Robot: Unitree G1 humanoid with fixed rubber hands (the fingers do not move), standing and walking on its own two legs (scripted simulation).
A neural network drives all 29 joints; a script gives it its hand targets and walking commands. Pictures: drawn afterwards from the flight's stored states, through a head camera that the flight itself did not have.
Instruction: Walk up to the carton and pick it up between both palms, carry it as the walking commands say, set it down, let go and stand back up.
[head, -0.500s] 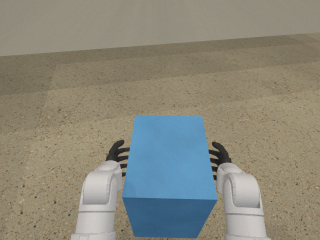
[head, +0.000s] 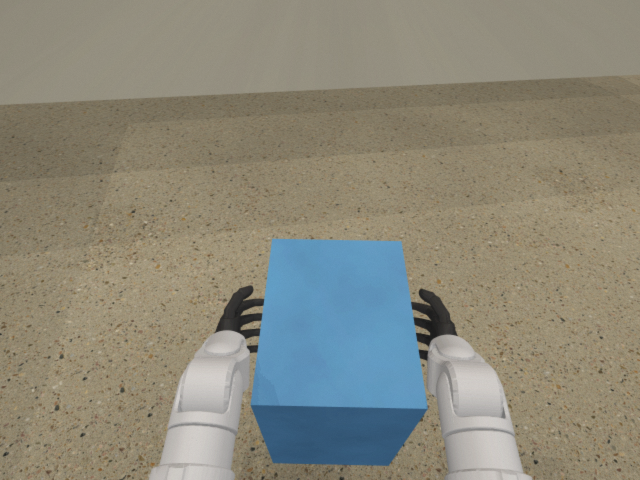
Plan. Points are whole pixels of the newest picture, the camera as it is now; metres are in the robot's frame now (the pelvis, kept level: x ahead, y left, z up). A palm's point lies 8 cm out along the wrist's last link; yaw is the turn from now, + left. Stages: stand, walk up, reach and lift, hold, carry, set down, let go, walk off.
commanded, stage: carry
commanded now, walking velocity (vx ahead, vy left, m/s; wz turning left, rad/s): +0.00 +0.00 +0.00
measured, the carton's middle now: (333, 358) +0.31 +0.00 -0.03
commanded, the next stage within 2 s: hold in 1.64 s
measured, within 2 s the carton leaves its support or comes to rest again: neither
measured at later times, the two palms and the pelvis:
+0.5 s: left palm (223, 390) +0.22 +0.13 +0.05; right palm (460, 417) +0.21 -0.14 +0.04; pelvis -0.07 +0.01 +0.01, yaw -3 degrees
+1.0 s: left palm (203, 393) +0.22 +0.16 +0.03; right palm (435, 403) +0.22 -0.11 +0.04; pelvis -0.06 +0.03 +0.01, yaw -1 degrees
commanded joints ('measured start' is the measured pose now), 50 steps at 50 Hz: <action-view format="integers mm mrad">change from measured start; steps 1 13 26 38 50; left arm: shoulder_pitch -406 -418 -288 -359 -347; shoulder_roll -826 -751 -787 -763 -725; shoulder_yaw -431 -388 -449 -395 -442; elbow -86 84 -126 -100 -174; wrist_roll -200 -128 -224 -189 -210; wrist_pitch -84 -165 -110 -123 -164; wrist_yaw -190 -185 -217 -194 -180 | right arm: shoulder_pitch -419 -346 -337 -371 -310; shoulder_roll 763 690 732 746 711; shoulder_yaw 392 266 523 442 418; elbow -84 138 -218 -112 -126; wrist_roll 187 92 207 205 181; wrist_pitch -93 -168 -125 -124 -176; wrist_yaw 181 185 166 178 156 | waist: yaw -7 -40 -13 -14 -11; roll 77 401 -157 -44 -2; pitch -305 -158 -260 -212 -327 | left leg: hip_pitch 181 -43 134 289 306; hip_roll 50 322 64 88 134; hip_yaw -70 -629 -84 -77 -112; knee -187 -444 24 -71 -118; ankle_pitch -407 -862 -64 -72 13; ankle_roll -85 109 -3 19 43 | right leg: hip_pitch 27 -216 124 -21 89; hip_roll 75 97 -214 -120 -68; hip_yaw -78 129 256 153 94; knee -35 542 -324 -304 -168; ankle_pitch -187 -139 118 -96 99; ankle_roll -22 59 -85 -27 -20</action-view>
